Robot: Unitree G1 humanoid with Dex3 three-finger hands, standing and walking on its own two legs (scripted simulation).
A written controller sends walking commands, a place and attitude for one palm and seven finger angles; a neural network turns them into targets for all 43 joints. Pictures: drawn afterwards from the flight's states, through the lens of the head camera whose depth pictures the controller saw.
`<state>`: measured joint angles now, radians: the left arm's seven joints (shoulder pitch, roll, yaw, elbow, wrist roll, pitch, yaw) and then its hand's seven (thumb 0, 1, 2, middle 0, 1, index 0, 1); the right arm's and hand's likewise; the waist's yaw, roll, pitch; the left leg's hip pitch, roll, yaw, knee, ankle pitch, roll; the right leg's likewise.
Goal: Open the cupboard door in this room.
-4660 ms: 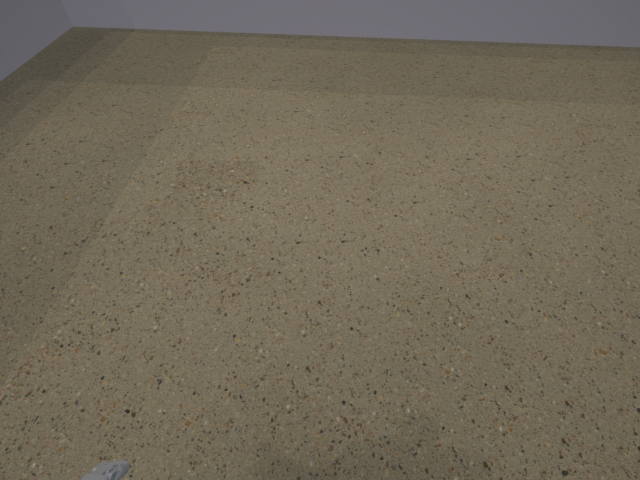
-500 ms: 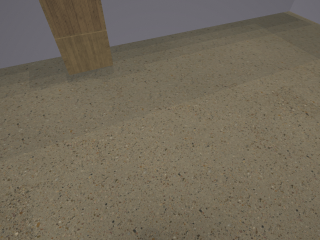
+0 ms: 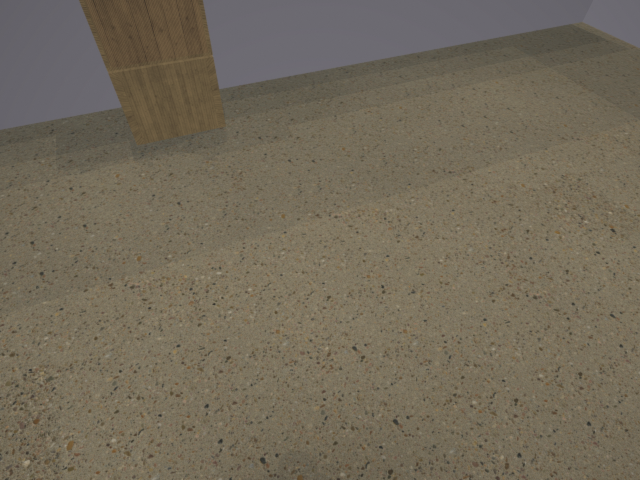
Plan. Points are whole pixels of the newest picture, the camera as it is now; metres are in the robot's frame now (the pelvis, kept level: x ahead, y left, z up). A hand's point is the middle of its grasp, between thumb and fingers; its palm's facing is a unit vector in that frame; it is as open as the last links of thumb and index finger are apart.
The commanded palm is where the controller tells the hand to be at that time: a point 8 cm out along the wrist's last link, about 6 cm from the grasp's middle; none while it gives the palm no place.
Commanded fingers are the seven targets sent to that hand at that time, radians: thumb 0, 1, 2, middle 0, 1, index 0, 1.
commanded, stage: stand and wait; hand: left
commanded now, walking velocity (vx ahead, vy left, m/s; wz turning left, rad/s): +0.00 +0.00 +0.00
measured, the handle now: out of the picture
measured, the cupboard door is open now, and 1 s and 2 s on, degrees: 0 0 0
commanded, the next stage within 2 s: turn or walk to find it in 0.16 s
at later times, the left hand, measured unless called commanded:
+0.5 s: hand out of the picture +0.03 +0.20 -0.19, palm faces +0.12 -0.97 -0.20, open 7.4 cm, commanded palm none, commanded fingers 0.00 0.90 0.90 -0.20 -0.30 -0.20 -0.30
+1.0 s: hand out of the picture -0.02 +0.16 -0.16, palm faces +0.28 -0.93 -0.24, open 7.3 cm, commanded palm none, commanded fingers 0.00 0.90 0.90 -0.20 -0.30 -0.20 -0.30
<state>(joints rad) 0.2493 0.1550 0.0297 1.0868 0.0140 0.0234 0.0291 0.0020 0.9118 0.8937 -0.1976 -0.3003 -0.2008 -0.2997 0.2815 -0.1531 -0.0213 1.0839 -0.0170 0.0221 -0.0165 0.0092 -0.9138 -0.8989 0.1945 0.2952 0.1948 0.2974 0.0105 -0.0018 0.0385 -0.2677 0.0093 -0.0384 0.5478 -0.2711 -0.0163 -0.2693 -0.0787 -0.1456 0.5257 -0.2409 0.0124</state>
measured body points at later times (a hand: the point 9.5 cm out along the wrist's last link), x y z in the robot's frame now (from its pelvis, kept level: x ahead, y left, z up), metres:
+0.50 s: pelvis +0.00 +0.01 -0.01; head +0.03 +0.03 +0.44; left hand +0.03 +0.25 -0.17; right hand +0.04 -0.23 -0.16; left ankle +0.01 +0.13 -0.73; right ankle +0.02 -0.12 -0.73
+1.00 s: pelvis +0.00 -0.03 +0.01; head +0.02 -0.04 +0.45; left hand -0.03 +0.21 -0.14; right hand +0.10 -0.26 -0.16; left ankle -0.06 +0.10 -0.69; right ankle +0.00 -0.12 -0.73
